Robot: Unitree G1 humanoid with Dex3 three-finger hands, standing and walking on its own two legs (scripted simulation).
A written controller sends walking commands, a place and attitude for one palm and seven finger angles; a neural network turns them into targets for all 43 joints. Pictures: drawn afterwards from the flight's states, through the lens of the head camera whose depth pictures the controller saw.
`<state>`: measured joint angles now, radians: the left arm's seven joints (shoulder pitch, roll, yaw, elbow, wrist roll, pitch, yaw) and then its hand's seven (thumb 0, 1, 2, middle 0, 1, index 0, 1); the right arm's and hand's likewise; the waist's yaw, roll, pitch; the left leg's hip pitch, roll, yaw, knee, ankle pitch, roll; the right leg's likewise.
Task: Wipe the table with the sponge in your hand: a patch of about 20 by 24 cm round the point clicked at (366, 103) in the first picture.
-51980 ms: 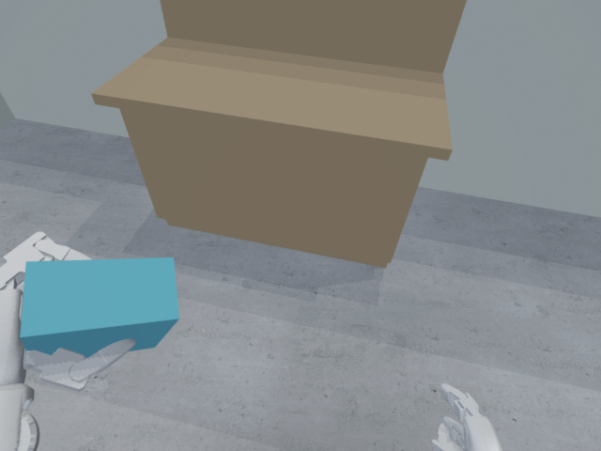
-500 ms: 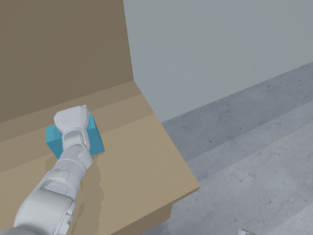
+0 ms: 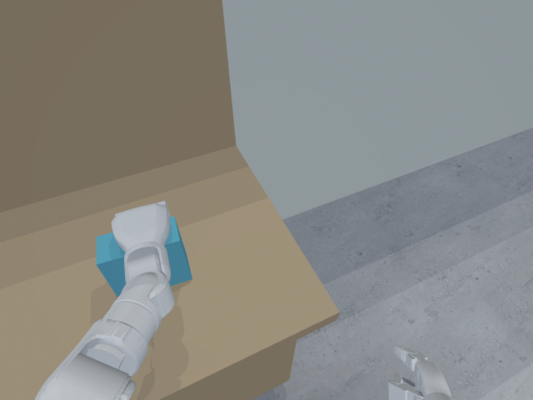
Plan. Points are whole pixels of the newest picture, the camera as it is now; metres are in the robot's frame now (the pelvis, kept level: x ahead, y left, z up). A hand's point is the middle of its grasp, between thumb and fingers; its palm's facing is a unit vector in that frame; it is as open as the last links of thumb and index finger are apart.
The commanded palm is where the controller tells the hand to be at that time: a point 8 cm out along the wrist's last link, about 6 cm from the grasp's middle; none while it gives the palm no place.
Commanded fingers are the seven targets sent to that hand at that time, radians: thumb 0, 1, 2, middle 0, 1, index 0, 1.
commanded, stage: wipe back along the middle lane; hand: left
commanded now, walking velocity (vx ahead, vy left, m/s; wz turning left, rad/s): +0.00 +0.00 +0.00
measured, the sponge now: (150, 265) +0.35 +0.25 -0.04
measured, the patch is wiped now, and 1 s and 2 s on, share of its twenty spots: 0.55 0.70 0.75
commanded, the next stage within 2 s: slide across to the third lane in 1.04 s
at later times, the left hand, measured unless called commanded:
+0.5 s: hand (155, 259) +0.33 +0.22 +0.01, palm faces -0.03 -0.04 -1.00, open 10.1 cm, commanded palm +0.28 +0.19 +0.04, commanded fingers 0.00 0.10 1.30 -1.20 -1.60 -1.20 -1.60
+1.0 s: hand (164, 281) +0.29 +0.19 +0.01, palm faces -0.01 -0.08 -1.00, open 10.1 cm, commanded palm +0.23 +0.17 +0.04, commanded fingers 0.00 0.10 1.30 -1.20 -1.60 -1.20 -1.60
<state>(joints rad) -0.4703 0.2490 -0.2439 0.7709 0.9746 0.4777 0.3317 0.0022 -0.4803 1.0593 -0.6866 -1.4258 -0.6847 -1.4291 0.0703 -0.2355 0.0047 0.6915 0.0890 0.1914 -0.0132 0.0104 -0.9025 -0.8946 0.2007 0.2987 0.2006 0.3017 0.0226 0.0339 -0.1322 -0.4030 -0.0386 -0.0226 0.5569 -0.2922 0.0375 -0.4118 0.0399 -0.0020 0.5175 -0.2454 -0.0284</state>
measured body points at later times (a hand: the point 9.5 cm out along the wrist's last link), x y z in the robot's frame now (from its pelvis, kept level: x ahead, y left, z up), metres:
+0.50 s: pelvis +0.01 +0.01 +0.00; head +0.00 -0.01 +0.45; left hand +0.33 +0.22 +0.06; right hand +0.21 -0.22 -0.10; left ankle -0.01 +0.09 -0.73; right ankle +0.00 -0.11 -0.73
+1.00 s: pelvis +0.01 +0.00 +0.00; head +0.00 -0.02 +0.45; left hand +0.29 +0.19 +0.06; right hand +0.26 -0.19 -0.08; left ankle -0.01 +0.09 -0.73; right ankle +0.00 -0.11 -0.73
